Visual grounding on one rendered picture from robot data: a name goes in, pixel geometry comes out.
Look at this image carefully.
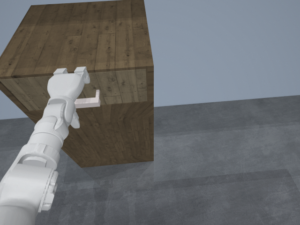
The left robot hand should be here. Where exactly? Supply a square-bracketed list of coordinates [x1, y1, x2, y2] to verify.
[47, 67, 90, 128]

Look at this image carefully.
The robot left upper arm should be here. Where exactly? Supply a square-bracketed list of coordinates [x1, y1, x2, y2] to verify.
[0, 163, 59, 225]

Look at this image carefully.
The robot left forearm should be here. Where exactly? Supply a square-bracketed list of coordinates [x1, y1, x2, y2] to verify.
[0, 96, 75, 196]

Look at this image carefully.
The handle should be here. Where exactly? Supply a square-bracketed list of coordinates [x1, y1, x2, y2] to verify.
[74, 90, 100, 108]

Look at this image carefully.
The cabinet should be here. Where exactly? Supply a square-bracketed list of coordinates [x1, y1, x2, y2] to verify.
[0, 0, 154, 168]

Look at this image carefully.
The drawer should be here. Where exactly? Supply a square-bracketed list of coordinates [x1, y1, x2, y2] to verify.
[0, 69, 147, 111]

